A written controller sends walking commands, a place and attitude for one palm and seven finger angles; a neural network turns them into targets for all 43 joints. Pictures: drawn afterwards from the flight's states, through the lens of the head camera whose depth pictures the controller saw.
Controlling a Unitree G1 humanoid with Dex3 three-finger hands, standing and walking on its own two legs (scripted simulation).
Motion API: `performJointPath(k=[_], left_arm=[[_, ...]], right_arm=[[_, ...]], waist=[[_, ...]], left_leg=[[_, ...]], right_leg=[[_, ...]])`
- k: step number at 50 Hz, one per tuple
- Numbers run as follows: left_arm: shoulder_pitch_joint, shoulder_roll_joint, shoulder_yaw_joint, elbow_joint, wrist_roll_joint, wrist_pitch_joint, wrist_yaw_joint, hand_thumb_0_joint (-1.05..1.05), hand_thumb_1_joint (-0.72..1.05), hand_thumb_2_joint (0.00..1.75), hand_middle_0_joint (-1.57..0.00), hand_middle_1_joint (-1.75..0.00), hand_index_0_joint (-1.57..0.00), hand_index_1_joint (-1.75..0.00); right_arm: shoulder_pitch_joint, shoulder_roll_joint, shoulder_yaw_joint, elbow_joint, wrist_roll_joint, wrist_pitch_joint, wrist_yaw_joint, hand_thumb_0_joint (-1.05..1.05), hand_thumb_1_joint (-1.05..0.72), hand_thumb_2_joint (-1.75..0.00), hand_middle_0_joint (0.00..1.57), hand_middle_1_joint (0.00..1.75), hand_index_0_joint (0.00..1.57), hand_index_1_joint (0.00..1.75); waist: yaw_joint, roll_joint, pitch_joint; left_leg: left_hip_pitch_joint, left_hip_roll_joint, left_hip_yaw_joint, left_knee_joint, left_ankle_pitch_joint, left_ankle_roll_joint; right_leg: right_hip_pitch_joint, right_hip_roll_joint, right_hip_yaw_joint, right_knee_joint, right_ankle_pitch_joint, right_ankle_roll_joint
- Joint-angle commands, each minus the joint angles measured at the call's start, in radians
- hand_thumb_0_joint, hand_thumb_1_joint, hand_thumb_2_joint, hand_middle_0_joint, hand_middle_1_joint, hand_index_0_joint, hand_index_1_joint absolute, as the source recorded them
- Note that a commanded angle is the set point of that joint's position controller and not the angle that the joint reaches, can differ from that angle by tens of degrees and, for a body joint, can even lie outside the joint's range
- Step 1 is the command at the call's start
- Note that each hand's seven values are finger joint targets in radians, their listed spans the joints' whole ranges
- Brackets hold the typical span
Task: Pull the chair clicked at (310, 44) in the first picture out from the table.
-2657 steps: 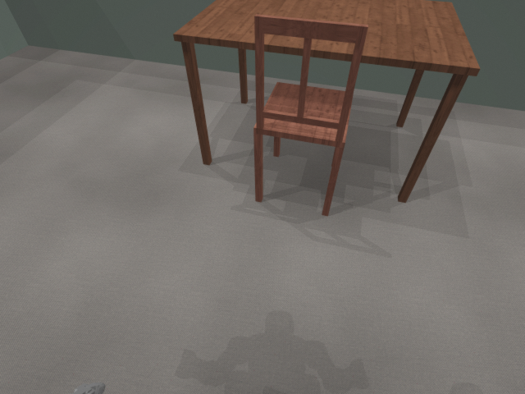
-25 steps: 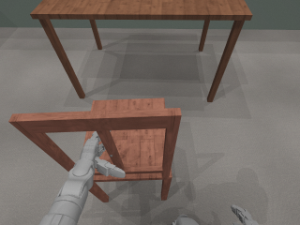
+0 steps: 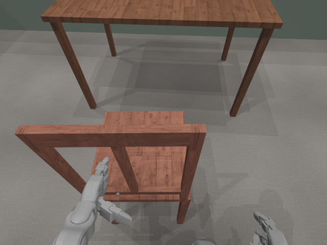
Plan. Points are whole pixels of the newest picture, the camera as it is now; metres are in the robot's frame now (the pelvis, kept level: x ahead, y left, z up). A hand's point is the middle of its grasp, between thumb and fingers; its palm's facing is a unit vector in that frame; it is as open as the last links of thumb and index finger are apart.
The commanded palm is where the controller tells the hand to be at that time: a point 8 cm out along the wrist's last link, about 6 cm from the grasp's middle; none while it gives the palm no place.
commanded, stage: draw the fingers out of the gap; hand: left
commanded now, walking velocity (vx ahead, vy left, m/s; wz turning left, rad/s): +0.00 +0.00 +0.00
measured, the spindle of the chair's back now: (127, 171) +0.32 +0.10 -0.04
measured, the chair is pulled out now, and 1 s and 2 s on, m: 0.60 0.60 0.60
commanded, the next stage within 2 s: draw the hand back to the body in 0.46 s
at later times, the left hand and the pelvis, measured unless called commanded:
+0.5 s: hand (112, 225) +0.18 +0.12 -0.04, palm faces -0.09 -0.99 -0.12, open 17.5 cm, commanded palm +0.17 +0.17 -0.01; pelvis +0.00 +0.01 -0.02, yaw +1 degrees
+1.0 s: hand (81, 226) +0.17 +0.16 +0.05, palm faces +0.00 -1.00 -0.08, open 17.5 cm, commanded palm +0.14 +0.23 +0.07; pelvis -0.01 +0.01 -0.03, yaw +1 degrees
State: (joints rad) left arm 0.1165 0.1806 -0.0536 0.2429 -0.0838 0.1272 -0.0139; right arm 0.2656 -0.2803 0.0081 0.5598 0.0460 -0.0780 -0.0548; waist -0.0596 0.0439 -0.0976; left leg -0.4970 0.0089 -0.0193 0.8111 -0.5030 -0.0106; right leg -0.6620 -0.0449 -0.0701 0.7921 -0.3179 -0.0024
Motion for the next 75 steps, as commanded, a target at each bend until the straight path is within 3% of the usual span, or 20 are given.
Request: performJointPath(k=[1, 10, 13, 29, 30, 31, 33, 36, 39, 41, 45, 48, 54, 55, 56, 57, 59, 63, 71, 75], left_arm=[[-0.131, 0.092, 0.015, -0.306, 0.012, -0.056, 0.013, 0.00, -0.55, 0.20, 0.00, 0.00, 0.00, 0.00], [0.069, 0.045, -0.051, -0.391, 0.031, 0.003, 0.022, 0.00, -0.55, 0.20, 0.00, 0.00, 0.00, 0.00], [0.137, 0.062, -0.037, -0.428, 0.040, 0.025, 0.033, 0.00, -0.55, 0.20, 0.00, 0.00, 0.00, 0.00], [0.446, 0.059, -0.094, -0.717, 0.070, 0.024, 0.055, 0.00, -0.55, 0.20, 0.00, 0.00, 0.00, 0.00], [0.377, -0.028, -0.078, -0.863, -0.047, -0.108, 0.055, 0.00, -0.55, 0.20, 0.00, 0.00, 0.00, 0.00], [0.431, 0.031, -0.034, -0.813, -0.045, -0.169, 0.055, 0.00, -0.55, 0.20, 0.00, 0.00, 0.00, 0.00], [0.453, 0.082, 0.036, -0.835, -0.063, -0.264, 0.049, 0.00, -0.55, 0.20, 0.00, 0.00, 0.00, 0.00], [0.498, 0.043, 0.014, -0.794, -0.067, -0.398, 0.016, 0.00, -0.55, 0.20, 0.00, 0.00, 0.00, 0.00], [0.507, 0.051, 0.011, -0.752, -0.062, -0.524, -0.048, 0.00, -0.55, 0.20, 0.00, 0.00, 0.00, 0.00], [0.564, 0.079, 0.039, -0.754, -0.072, -0.503, -0.081, 0.00, -0.55, 0.20, 0.00, 0.00, 0.00, 0.00], [0.536, 0.155, 0.158, -0.854, -0.126, -0.399, -0.087, 0.00, -0.55, 0.20, 0.00, 0.00, 0.00, 0.00], [0.486, 0.186, 0.222, -0.900, -0.168, -0.394, -0.076, 0.00, -0.55, 0.20, 0.00, 0.00, 0.00, 0.00], [0.478, 0.172, 0.225, -0.818, -0.197, -0.382, -0.138, 0.00, -0.37, 0.29, -0.02, -0.04, -0.02, -0.04], [0.553, 0.322, 0.308, -0.793, -0.040, -0.291, 0.020, 0.00, -0.33, 0.31, -0.03, -0.05, -0.03, -0.05], [0.562, 0.210, 0.229, -0.855, -0.024, -0.253, 0.073, 0.00, -0.30, 0.32, -0.04, -0.05, -0.04, -0.05], [0.555, 0.188, 0.209, -0.847, -0.009, -0.228, 0.108, 0.00, -0.26, 0.34, -0.04, -0.06, -0.04, -0.06], [0.525, 0.209, 0.218, -0.854, 0.004, -0.197, 0.147, 0.00, -0.19, 0.37, -0.05, -0.08, -0.05, -0.08], [0.439, 0.283, 0.283, -0.885, 0.019, -0.182, 0.191, 0.00, -0.04, 0.44, -0.07, -0.10, -0.07, -0.10], [0.415, 0.271, 0.328, -0.858, 0.029, -0.201, 0.198, 0.00, 0.25, 0.58, -0.11, -0.16, -0.11, -0.16], [0.390, 0.301, 0.386, -0.845, 0.028, -0.214, 0.198, 0.00, 0.39, 0.65, -0.13, -0.19, -0.13, -0.19]], right_arm=[[-0.046, -0.117, -0.044, -0.148, 0.002, -0.074, -0.023, 0.00, -0.90, -0.90, 0.20, 0.30, 0.20, 0.30], [-0.065, -0.111, -0.033, -0.189, -0.003, -0.091, -0.026, 0.00, -0.90, -0.90, 0.20, 0.30, 0.20, 0.30], [-0.076, -0.109, -0.032, -0.211, -0.006, -0.085, -0.028, 0.00, -0.90, -0.90, 0.20, 0.30, 0.20, 0.30], [-0.063, -0.085, -0.035, -0.276, -0.004, -0.092, -0.044, 0.00, -0.90, -0.90, 0.20, 0.30, 0.20, 0.30], [-0.065, -0.070, -0.032, -0.269, -0.005, -0.116, -0.042, 0.00, -0.90, -0.90, 0.20, 0.30, 0.20, 0.30], [-0.070, -0.072, -0.038, -0.246, -0.004, -0.131, -0.039, 0.00, -0.90, -0.90, 0.20, 0.30, 0.20, 0.30], [-0.060, -0.072, -0.047, -0.227, -0.003, -0.145, -0.030, 0.00, -0.90, -0.90, 0.20, 0.30, 0.20, 0.30], [-0.081, -0.057, -0.057, -0.207, 0.003, -0.147, -0.004, 0.00, -0.90, -0.90, 0.20, 0.30, 0.20, 0.30], [-0.117, -0.055, -0.072, -0.194, 0.006, -0.142, 0.025, 0.00, -0.90, -0.90, 0.20, 0.30, 0.20, 0.30], [-0.130, -0.059, -0.075, -0.224, 0.014, -0.123, 0.029, 0.00, -0.90, -0.90, 0.20, 0.30, 0.20, 0.30], [-0.144, -0.056, -0.064, -0.258, 0.028, -0.089, -0.003, 0.00, -0.90, -0.90, 0.20, 0.30, 0.20, 0.30], [-0.136, -0.049, -0.055, -0.241, 0.031, -0.098, -0.027, 0.00, -0.90, -0.90, 0.20, 0.30, 0.20, 0.30], [-0.131, -0.064, -0.046, -0.189, 0.038, -0.152, -0.033, 0.00, -0.90, -0.90, 0.20, 0.30, 0.20, 0.30], [-0.100, -0.049, -0.061, -0.197, 0.012, -0.116, -0.050, 0.00, -0.90, -0.90, 0.20, 0.30, 0.20, 0.30], [-0.091, -0.038, -0.050, -0.217, 0.010, -0.109, -0.049, 0.00, -0.90, -0.90, 0.20, 0.30, 0.20, 0.30], [-0.104, -0.036, -0.047, -0.205, 0.009, -0.099, -0.049, 0.00, -0.90, -0.90, 0.20, 0.30, 0.20, 0.30], [-0.117, -0.044, -0.045, -0.195, 0.005, -0.087, -0.056, 0.00, -0.90, -0.90, 0.20, 0.30, 0.20, 0.30], [-0.137, -0.052, -0.037, -0.164, -0.001, -0.102, -0.065, 0.00, -0.90, -0.90, 0.20, 0.30, 0.20, 0.30], [-0.169, -0.049, -0.039, -0.106, -0.010, -0.133, -0.049, 0.00, -0.90, -0.90, 0.20, 0.30, 0.20, 0.30], [-0.180, -0.049, -0.043, -0.089, -0.011, -0.131, -0.041, 0.00, -0.90, -0.90, 0.20, 0.30, 0.20, 0.30]], waist=[[-0.019, -0.039, -0.234], [-0.006, -0.047, -0.205], [0.005, -0.067, -0.189], [-0.002, -0.039, -0.189], [-0.001, -0.071, -0.170], [0.014, -0.057, -0.198], [0.033, -0.015, -0.210], [0.034, -0.016, -0.189], [0.032, -0.024, -0.174], [0.045, -0.005, -0.206], [0.048, -0.044, -0.211], [0.039, -0.050, -0.195], [0.025, -0.030, -0.141], [0.118, 0.024, -0.153], [0.084, 0.021, -0.101], [0.083, 0.033, -0.062], [0.080, -0.015, -0.050], [0.085, 0.016, -0.020], [0.100, 0.013, 0.025], [0.105, 0.009, 0.044]], left_leg=[[-0.056, -0.003, 0.017, -0.095, 0.324, 0.027], [-0.060, -0.003, -0.009, -0.073, 0.345, 0.020], [-0.091, -0.005, -0.009, -0.066, 0.325, 0.021], [-0.130, -0.010, -0.023, 0.005, 0.327, 0.021], [-0.166, -0.020, -0.028, 0.039, 0.323, 0.009], [-0.168, -0.020, -0.028, 0.051, 0.321, 0.008], [-0.182, -0.020, -0.031, 0.057, 0.341, -0.003], [-0.216, -0.012, -0.027, 0.087, 0.330, -0.012], [-0.274, -0.003, -0.025, 0.124, 0.273, -0.008], [-0.253, -0.004, -0.017, 0.094, 0.236, -0.003], [-0.245, -0.009, -0.014, 0.047, 0.175, 0.011], [-0.225, -0.010, -0.013, 0.042, 0.176, 0.016], [-0.143, -0.006, -0.018, -0.014, 0.193, 0.017], [-0.111, 0.025, -0.016, -0.100, 0.196, 0.003], [-0.088, 0.019, -0.013, -0.126, 0.197, 0.001], [-0.067, 0.025, -0.016, -0.144, 0.211, 0.000], [-0.024, 0.031, -0.023, -0.175, 0.230, 0.004], [0.056, 0.029, -0.021, -0.243, 0.263, 0.006], [0.200, 0.039, -0.013, -0.348, 0.380, 0.008], [0.229, 0.042, -0.004, -0.378, 0.395, 0.009]], right_leg=[[0.297, -0.018, 0.011, -0.065, 0.248, 0.003], [0.240, -0.019, -0.017, -0.025, 0.222, -0.003], [0.240, -0.019, -0.017, -0.020, 0.207, -0.005], [0.162, -0.014, -0.024, 0.039, 0.172, -0.006], [0.115, -0.008, -0.043, 0.061, 0.191, -0.007], [0.120, -0.007, -0.033, 0.077, 0.183, -0.009], [0.124, -0.008, -0.032, 0.100, 0.179, -0.017], [0.070, -0.007, -0.028, 0.133, 0.156, -0.016], [0.026, -0.009, -0.014, 0.163, 0.103, -0.018], [0.075, -0.010, -0.004, 0.137, 0.067, -0.017], [0.165, -0.009, 0.006, 0.068, 0.014, -0.010], [0.191, -0.009, 0.020, 0.017, 0.009, -0.003], [0.213, -0.013, 0.004, -0.046, 0.024, 0.006], [0.316, -0.039, 0.041, -0.083, 0.034, -0.026], [0.324, -0.041, 0.017, -0.101, 0.051, -0.022], [0.330, -0.038, 0.006, -0.110, 0.062, -0.024], [0.367, -0.032, 0.003, -0.145, 0.077, -0.022], [0.453, -0.033, 0.006, -0.218, 0.118, -0.026], [0.541, -0.030, 0.001, -0.293, 0.234, -0.023], [0.568, -0.025, 0.009, -0.326, 0.253, -0.023]])
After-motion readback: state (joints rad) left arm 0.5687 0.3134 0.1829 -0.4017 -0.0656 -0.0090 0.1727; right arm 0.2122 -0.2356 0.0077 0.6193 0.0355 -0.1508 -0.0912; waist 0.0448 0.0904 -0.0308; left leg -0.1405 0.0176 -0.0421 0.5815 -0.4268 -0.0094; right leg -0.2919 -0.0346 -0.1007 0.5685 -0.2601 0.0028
